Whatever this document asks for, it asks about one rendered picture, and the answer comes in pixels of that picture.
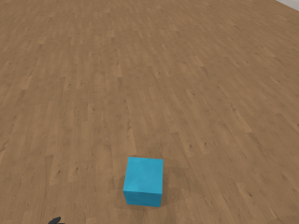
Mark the carton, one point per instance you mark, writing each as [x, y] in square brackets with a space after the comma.
[143, 182]

